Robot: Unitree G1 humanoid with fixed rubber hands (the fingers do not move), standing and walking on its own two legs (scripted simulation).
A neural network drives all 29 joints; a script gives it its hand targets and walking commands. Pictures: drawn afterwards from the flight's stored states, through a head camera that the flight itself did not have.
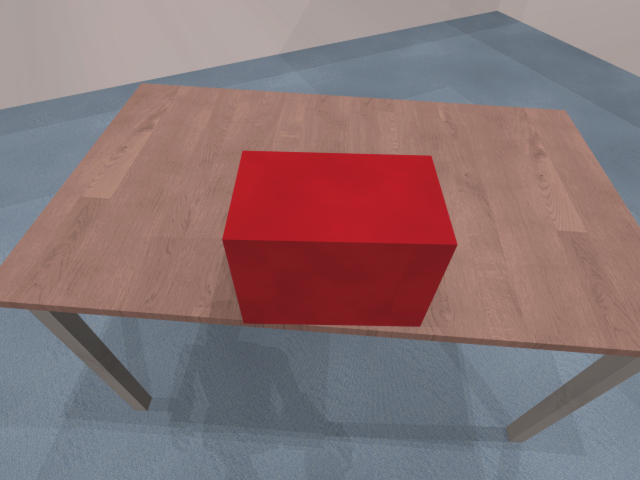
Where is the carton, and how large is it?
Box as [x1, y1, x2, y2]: [222, 151, 456, 326]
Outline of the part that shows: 242,151 222,240 243,322 415,326 420,325 456,246 456,241 431,156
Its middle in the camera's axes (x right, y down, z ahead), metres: +0.02 +0.00 +0.62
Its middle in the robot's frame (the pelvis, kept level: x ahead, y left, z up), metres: +0.46 -0.01 +0.01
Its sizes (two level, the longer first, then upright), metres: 0.293 0.182 0.211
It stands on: a table, 0.67 m high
